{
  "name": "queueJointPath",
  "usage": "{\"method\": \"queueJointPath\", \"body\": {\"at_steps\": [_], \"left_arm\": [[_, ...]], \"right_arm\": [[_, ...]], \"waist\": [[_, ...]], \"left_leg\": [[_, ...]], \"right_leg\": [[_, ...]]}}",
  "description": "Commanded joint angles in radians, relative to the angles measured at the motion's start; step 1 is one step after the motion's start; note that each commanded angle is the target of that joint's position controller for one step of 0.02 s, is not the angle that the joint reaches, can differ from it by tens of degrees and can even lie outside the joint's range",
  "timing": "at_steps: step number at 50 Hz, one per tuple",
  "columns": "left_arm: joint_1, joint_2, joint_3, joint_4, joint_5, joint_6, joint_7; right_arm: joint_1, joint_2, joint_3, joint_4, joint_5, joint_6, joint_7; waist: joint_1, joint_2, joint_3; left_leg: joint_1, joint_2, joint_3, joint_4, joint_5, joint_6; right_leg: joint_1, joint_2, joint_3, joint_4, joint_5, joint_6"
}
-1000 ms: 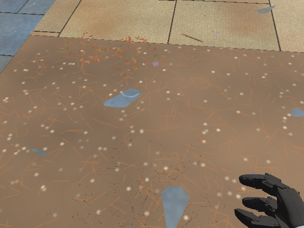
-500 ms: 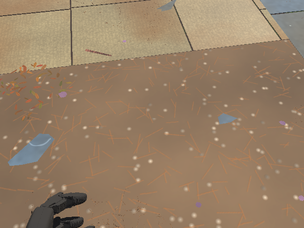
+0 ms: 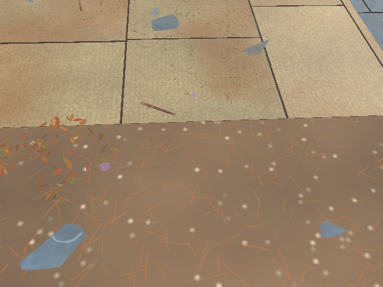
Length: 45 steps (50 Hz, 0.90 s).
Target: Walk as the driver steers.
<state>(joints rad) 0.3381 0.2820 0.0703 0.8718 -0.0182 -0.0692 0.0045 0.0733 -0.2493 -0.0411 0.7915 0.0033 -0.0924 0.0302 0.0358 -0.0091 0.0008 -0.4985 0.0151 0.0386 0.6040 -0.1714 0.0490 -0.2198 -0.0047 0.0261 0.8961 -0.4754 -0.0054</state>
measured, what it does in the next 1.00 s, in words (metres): walks ahead: right foot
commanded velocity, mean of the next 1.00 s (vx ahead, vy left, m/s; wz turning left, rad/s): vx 0.11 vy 0.00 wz -0.01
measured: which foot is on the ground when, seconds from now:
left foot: down 0.00-1.00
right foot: up 0.00-0.34, down 0.36-1.00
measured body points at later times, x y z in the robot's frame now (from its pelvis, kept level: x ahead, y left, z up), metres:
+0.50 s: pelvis +0.16 -0.01 +0.01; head +0.18 -0.03 +0.46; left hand +0.31 +0.23 -0.10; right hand +0.24 -0.27 -0.14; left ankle +0.09 +0.10 -0.72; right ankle +0.23 -0.13 -0.72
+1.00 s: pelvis +0.16 -0.02 +0.01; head +0.18 -0.02 +0.46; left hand +0.28 +0.23 -0.13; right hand +0.17 -0.27 -0.15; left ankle +0.09 +0.10 -0.72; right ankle +0.23 -0.13 -0.72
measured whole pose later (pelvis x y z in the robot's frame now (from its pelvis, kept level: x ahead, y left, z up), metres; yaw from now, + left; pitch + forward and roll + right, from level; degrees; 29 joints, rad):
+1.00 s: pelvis +0.16 -0.02 +0.01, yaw +1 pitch -1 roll +0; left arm 0.07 0.20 0.06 1.02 0.00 0.02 0.03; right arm 0.27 -0.19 -0.03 1.10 -0.01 0.00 -0.04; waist -0.02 0.00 0.04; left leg -0.10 0.02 0.03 0.52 -0.39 -0.01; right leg -0.34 0.01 -0.01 0.54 -0.18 -0.03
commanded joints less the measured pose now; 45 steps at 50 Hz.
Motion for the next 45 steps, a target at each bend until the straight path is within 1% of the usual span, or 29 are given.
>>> {"method": "queueJointPath", "body": {"at_steps": [1,2,3,4,5,6,8,10,12,14,16,17,18,19,20,21,22,23,24,25,26,29,32,38,45], "left_arm": [[-0.055,0.118,0.015,-0.106,-0.018,-0.042,0.0],[-0.087,0.106,0.016,-0.108,-0.001,-0.036,0.007],[-0.078,0.1,0.022,-0.107,0.012,-0.024,0.014],[-0.052,0.082,0.021,-0.099,0.012,-0.009,0.017],[-0.03,0.059,0.018,-0.089,0.012,0.002,0.019],[-0.027,0.043,0.015,-0.089,0.014,0.009,0.022],[-0.069,0.014,0.004,-0.1,0.019,0.015,0.024],[-0.119,-0.002,-0.005,-0.1,0.021,0.018,0.021],[-0.163,0.01,-0.003,-0.101,0.016,0.022,0.018],[-0.199,0.023,0.0,-0.104,0.016,0.027,0.015],[-0.215,0.034,0.004,-0.107,0.022,0.025,0.012],[-0.199,0.034,0.006,-0.098,0.027,0.022,0.01],[-0.178,0.051,0.013,-0.085,0.034,0.019,0.011],[-0.15,0.101,0.024,-0.077,0.041,0.016,0.017],[-0.164,0.134,0.029,-0.076,0.041,0.024,0.023],[-0.165,0.057,0.013,-0.067,0.034,0.035,0.021],[-0.191,0.021,0.005,-0.062,0.025,0.042,0.015],[-0.231,0.023,0.004,-0.067,0.024,0.047,0.01],[-0.26,0.029,0.004,-0.072,0.025,0.048,0.006],[-0.272,0.041,0.008,-0.068,0.025,0.045,0.004],[-0.269,0.048,0.01,-0.057,0.023,0.041,0.004],[-0.251,0.038,0.01,-0.023,0.017,0.035,0.009],[-0.256,0.037,0.011,0.004,0.017,0.041,0.015],[-0.284,0.031,0.011,0.043,0.015,0.06,0.022],[-0.296,0.026,0.009,0.087,0.015,0.074,0.029]], "right_arm": [[0.233,-0.17,-0.046,0.001,-0.003,0.003,-0.009],[0.161,-0.134,-0.035,-0.007,-0.012,0.003,-0.006],[0.127,-0.105,-0.027,-0.008,-0.017,-0.002,-0.004],[0.113,-0.088,-0.023,-0.002,-0.02,-0.005,-0.003],[0.111,-0.087,-0.022,0.008,-0.021,-0.008,-0.005],[0.111,-0.097,-0.024,0.018,-0.023,-0.011,-0.01],[0.102,-0.116,-0.028,0.033,-0.02,-0.005,-0.025],[0.106,-0.128,-0.031,0.047,-0.014,0.006,-0.035],[0.136,-0.137,-0.032,0.071,-0.011,0.015,-0.038],[0.149,-0.135,-0.031,0.092,-0.007,0.024,-0.038],[0.14,-0.132,-0.03,0.106,-0.002,0.033,-0.04],[0.124,-0.124,-0.028,0.11,0.006,0.037,-0.042],[0.146,-0.108,-0.023,0.12,0.009,0.038,-0.043],[0.183,-0.085,-0.017,0.124,-0.009,0.034,-0.044],[0.301,-0.049,-0.011,0.15,-0.025,0.026,-0.04],[0.302,-0.024,0.0,0.163,-0.022,0.033,-0.046],[0.251,-0.044,-0.002,0.156,-0.017,0.05,-0.051],[0.215,-0.062,-0.005,0.153,-0.012,0.068,-0.057],[0.197,-0.081,-0.011,0.159,-0.012,0.085,-0.061],[0.196,-0.088,-0.013,0.166,-0.015,0.097,-0.063],[0.198,-0.087,-0.013,0.173,-0.016,0.103,-0.064],[0.198,-0.08,-0.013,0.196,-0.011,0.1,-0.065],[0.19,-0.071,-0.013,0.216,-0.008,0.097,-0.064],[0.202,-0.054,-0.01,0.253,-0.009,0.102,-0.069],[0.231,-0.043,-0.003,0.283,-0.011,0.093,-0.074]], "waist": [[-0.122,0.152,-0.162],[-0.088,0.085,-0.097],[-0.05,0.091,-0.081],[-0.025,0.102,-0.082],[-0.009,0.103,-0.088],[0.001,0.099,-0.089],[0.006,0.091,-0.088],[-0.011,0.097,-0.099],[-0.036,0.102,-0.107],[-0.051,0.102,-0.096],[-0.048,0.101,-0.079],[-0.029,0.092,-0.076],[-0.022,0.066,-0.082],[-0.039,0.005,-0.117],[-0.113,-0.113,-0.17],[-0.092,-0.162,-0.202],[-0.083,-0.144,-0.173],[-0.084,-0.116,-0.136],[-0.081,-0.092,-0.094],[-0.082,-0.08,-0.074],[-0.081,-0.074,-0.073],[-0.069,-0.036,-0.094],[-0.062,-0.011,-0.095],[-0.062,0.004,-0.042],[-0.054,0.004,0.005]], "left_leg": [[0.627,0.33,-0.537,-0.295,0.018,0.216],[0.483,0.292,-0.413,-0.299,0.243,0.202],[0.39,0.26,-0.326,-0.305,0.412,0.184],[0.339,0.234,-0.266,-0.318,0.501,0.175],[0.309,0.221,-0.22,-0.328,0.592,0.179],[0.295,0.215,-0.182,-0.335,0.67,0.185],[0.285,0.197,-0.114,-0.341,0.735,0.179],[0.28,0.168,-0.059,-0.338,0.723,0.157],[0.311,0.169,-0.056,-0.333,0.673,0.152],[0.339,0.184,-0.076,-0.317,0.607,0.152],[0.355,0.194,-0.101,-0.277,0.535,0.142],[0.349,0.181,-0.101,-0.239,0.472,0.122],[0.341,0.144,-0.102,-0.195,0.385,0.086],[0.299,0.089,-0.078,-0.131,0.261,0.041],[0.177,0.022,-0.048,-0.093,-0.012,-0.008],[0.162,0.01,-0.03,-0.072,-0.167,-0.042],[0.18,0.015,-0.037,-0.098,-0.174,-0.053],[0.204,0.016,-0.035,-0.122,-0.145,-0.053],[0.218,0.012,-0.031,-0.141,-0.129,-0.048],[0.231,0.013,-0.031,-0.154,-0.116,-0.043],[0.246,0.016,-0.034,-0.159,-0.096,-0.04],[0.27,0.026,-0.039,-0.163,-0.015,-0.041],[0.271,0.027,-0.036,-0.162,0.01,-0.045],[0.256,0.025,-0.029,-0.176,-0.05,-0.045],[0.218,0.028,-0.028,-0.198,-0.123,-0.04]], "right_leg": [[-0.586,-0.04,0.054,0.431,0.023,-0.025],[-0.533,-0.073,0.037,0.377,0.081,-0.019],[-0.454,-0.101,0.043,0.312,0.105,-0.015],[-0.389,-0.105,0.041,0.273,0.117,-0.009],[-0.35,-0.097,0.03,0.238,0.136,0.0],[-0.335,-0.09,0.025,0.19,0.167,0.01],[-0.312,-0.089,0.018,0.034,0.256,0.025],[-0.248,-0.072,0.0,-0.113,0.364,0.028],[-0.213,-0.056,-0.005,-0.204,0.435,0.031],[-0.198,-0.05,0.002,-0.266,0.438,0.024],[-0.173,-0.042,0.001,-0.335,0.413,0.004],[-0.124,-0.033,-0.01,-0.412,0.457,-0.013],[-0.051,-0.033,-0.005,-0.492,0.572,-0.034],[0.065,-0.108,0.068,-0.47,0.882,-0.061],[0.231,-0.201,0.144,-0.404,1.061,-0.142],[0.234,-0.235,0.188,-0.412,0.939,-0.202],[0.168,-0.217,0.204,-0.439,0.757,-0.199],[0.101,-0.18,0.183,-0.453,0.626,-0.169],[0.047,-0.144,0.148,-0.453,0.568,-0.14],[0.024,-0.122,0.122,-0.447,0.553,-0.118],[0.023,-0.11,0.107,-0.439,0.569,-0.107],[0.071,-0.092,0.079,-0.394,0.695,-0.104],[0.097,-0.084,0.067,-0.376,0.722,-0.111],[0.074,-0.067,0.053,-0.397,0.581,-0.101],[0.065,-0.048,0.04,-0.422,0.44,-0.079]]}}
Velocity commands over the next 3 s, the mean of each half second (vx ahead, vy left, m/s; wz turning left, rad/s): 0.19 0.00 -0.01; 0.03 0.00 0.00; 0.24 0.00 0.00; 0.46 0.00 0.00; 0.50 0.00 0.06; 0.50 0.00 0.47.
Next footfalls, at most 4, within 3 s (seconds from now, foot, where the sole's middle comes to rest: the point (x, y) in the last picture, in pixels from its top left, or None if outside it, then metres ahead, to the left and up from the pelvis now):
0.36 right None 0.27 -0.13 -0.76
1.82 left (166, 246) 0.61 0.12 -0.76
2.40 right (228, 172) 0.94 -0.11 -0.76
2.94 left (164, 123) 1.19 0.18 -0.76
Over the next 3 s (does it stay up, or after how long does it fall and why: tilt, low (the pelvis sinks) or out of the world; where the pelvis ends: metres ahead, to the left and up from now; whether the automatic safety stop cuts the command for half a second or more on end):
stays up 1.08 0.07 -0.01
